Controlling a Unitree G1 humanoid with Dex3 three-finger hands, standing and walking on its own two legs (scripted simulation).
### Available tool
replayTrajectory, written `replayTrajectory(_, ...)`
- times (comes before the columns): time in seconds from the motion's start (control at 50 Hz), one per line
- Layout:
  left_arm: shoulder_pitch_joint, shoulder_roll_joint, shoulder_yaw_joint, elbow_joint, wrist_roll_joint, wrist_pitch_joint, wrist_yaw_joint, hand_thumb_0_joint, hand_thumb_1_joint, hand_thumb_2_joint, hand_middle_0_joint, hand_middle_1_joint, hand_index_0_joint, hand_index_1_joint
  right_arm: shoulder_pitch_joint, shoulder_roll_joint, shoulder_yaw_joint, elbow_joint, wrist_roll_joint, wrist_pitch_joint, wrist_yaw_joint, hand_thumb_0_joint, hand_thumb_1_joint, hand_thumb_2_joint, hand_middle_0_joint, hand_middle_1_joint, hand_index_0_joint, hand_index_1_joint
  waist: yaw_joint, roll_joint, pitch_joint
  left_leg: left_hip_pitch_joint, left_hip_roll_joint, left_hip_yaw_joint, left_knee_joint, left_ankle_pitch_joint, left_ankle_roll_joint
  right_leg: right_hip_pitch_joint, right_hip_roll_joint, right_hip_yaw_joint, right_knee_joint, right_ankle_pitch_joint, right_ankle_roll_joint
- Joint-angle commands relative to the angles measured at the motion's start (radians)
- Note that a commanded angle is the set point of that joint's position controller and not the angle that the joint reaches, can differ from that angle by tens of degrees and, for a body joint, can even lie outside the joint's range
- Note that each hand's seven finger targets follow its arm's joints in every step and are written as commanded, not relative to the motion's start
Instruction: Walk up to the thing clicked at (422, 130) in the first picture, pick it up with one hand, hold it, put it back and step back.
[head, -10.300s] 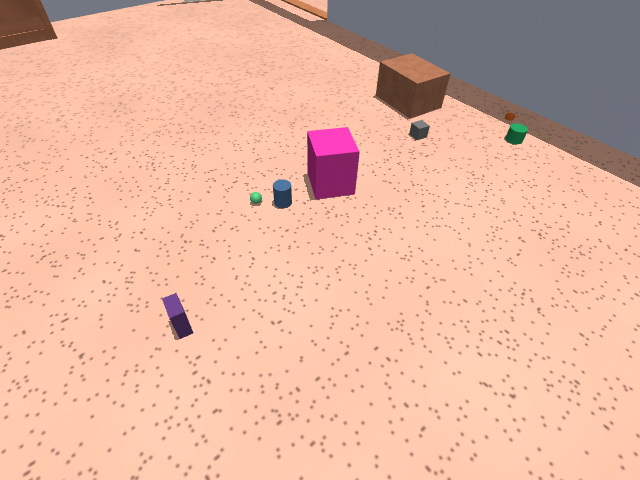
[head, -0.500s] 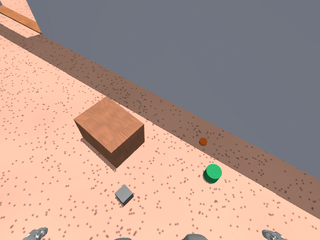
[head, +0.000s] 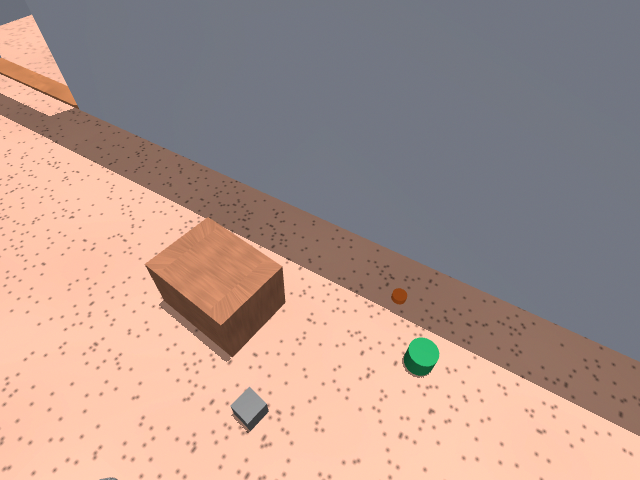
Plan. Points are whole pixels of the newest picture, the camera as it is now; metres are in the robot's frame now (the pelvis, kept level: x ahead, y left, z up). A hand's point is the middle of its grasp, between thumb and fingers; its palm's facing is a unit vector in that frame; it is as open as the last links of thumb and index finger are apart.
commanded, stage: walk up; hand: left
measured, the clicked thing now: (250, 408) +0.43 +0.20 -0.73
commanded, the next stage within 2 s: stand in 1.04 s
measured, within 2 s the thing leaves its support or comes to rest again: neither
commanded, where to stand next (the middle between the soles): +0.03 -0.01 m, yaw -1 degrees
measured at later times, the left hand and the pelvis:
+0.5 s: hand out of the picture +0.05 +0.26 -0.14, palm faces -0.01 -0.94 -0.34, open 7.4 cm; pelvis -0.01 +0.00 +0.01, yaw +0 degrees
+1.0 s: hand out of the picture +0.09 +0.25 -0.14, palm faces -0.02 -0.94 -0.33, open 7.4 cm; pelvis +0.00 +0.00 +0.01, yaw -1 degrees
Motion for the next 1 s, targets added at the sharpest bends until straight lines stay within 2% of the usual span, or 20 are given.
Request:
replayTrajectory(0.0,-0.047,0.198,0.041,-0.03,-0.009,-0.016,0.008,0.0,0.9,0.9,-0.2,-0.3,-0.2,-0.3,-0.096,-0.228,-0.041,-0.051,-0.003,-0.04,-0.01,0.0,-0.9,-0.9,0.2,0.3,0.2,0.3,0.013,0.084,-0.129,-0.009,0.108,-0.116,-0.2,0.083,0.059,0.078,-0.08,0.087,-0.142,0.138,-0.062)
replayTrajectory(0.06,-0.044,0.196,0.039,-0.001,-0.008,-0.015,0.004,0.0,0.9,0.9,-0.2,-0.3,-0.2,-0.3,-0.105,-0.219,-0.036,-0.03,-0.001,-0.041,-0.009,0.0,-0.9,-0.9,0.2,0.3,0.2,0.3,0.018,0.066,-0.125,0.017,0.112,-0.112,-0.233,0.073,0.055,0.09,-0.081,0.091,-0.192,0.129,-0.059)
replayTrajectory(0.1,-0.06,0.199,0.039,0.015,-0.004,-0.015,0.002,0.0,0.9,0.9,-0.2,-0.3,-0.2,-0.3,-0.1,-0.217,-0.033,-0.015,-0.001,-0.043,-0.009,0.0,-0.9,-0.9,0.2,0.3,0.2,0.3,0.011,0.055,-0.107,0.005,0.108,-0.106,-0.252,0.049,0.047,0.095,-0.085,0.095,-0.218,0.132,-0.054)
replayTrajectory(0.18,-0.069,0.194,0.039,0.041,-0.001,-0.015,-0.001,0.0,0.9,0.9,-0.2,-0.3,-0.2,-0.3,-0.093,-0.217,-0.036,0.011,-0.005,-0.04,-0.008,0.0,-0.9,-0.9,0.2,0.3,0.2,0.3,0.003,0.032,-0.077,0.012,0.104,-0.105,-0.276,-0.024,0.041,0.057,-0.084,0.108,-0.27,0.038,-0.052)
replayTrajectory(0.24,-0.061,0.19,0.04,0.058,0.001,-0.017,-0.002,0.0,0.9,0.9,-0.2,-0.3,-0.2,-0.3,-0.099,-0.217,-0.037,0.02,-0.005,-0.042,-0.006,0.0,-0.9,-0.9,0.2,0.3,0.2,0.3,0.005,0.031,-0.095,0.026,0.108,-0.107,-0.288,-0.026,0.042,0.066,-0.083,0.102,-0.281,0.048,-0.044)
replayTrajectory(0.3,-0.068,0.192,0.043,0.063,0.003,-0.02,-0.003,0.0,0.9,0.9,-0.2,-0.3,-0.2,-0.3,-0.088,-0.214,-0.036,0.029,-0.004,-0.043,-0.006,0.0,-0.9,-0.9,0.2,0.3,0.2,0.3,0.0,0.01,-0.121,0.052,0.104,-0.092,-0.278,0.013,0.039,0.073,-0.096,0.11,-0.292,0.069,-0.045)
replayTrajectory(0.42,-0.066,0.189,0.043,0.076,0.006,-0.021,-0.001,0.0,0.9,0.9,-0.2,-0.3,-0.2,-0.3,-0.08,-0.215,-0.04,0.043,-0.003,-0.04,-0.005,0.0,-0.9,-0.9,0.2,0.3,0.2,0.3,-0.007,-0.01,-0.107,0.07,0.099,-0.088,-0.267,0.013,0.04,0.033,-0.096,0.116,-0.322,0.01,-0.041)
replayTrajectory(0.6,-0.048,0.182,0.039,0.088,0.002,-0.022,0.003,0.0,0.9,0.9,-0.2,-0.3,-0.2,-0.3,-0.081,-0.215,-0.037,0.051,-0.002,-0.042,-0.008,0.0,-0.9,-0.9,0.2,0.3,0.2,0.3,-0.001,0.012,-0.131,0.07,0.109,-0.085,-0.276,0.103,0.041,0.078,-0.094,0.094,-0.281,0.177,-0.033)
replayTrajectory(0.88,-0.046,0.177,0.037,0.093,0.001,-0.018,0.009,0.0,0.9,0.9,-0.2,-0.3,-0.2,-0.3,-0.088,-0.206,-0.039,0.05,0.0,-0.04,-0.012,0.0,-0.9,-0.9,0.2,0.3,0.2,0.3,0.0,0.018,-0.139,0.1,0.116,-0.072,-0.27,0.199,0.04,0.094,-0.095,0.082,-0.268,0.247,-0.03)
replayTrajectory(0.98,-0.059,0.177,0.036,0.089,0.003,-0.017,0.009,0.0,0.9,0.9,-0.2,-0.3,-0.2,-0.3,-0.086,-0.214,-0.042,0.051,-0.001,-0.039,-0.012,0.0,-0.9,-0.9,0.2,0.3,0.2,0.3,-0.003,0.021,-0.146,0.102,0.117,-0.071,-0.275,0.19,0.041,0.104,-0.098,0.083,-0.266,0.255,-0.028)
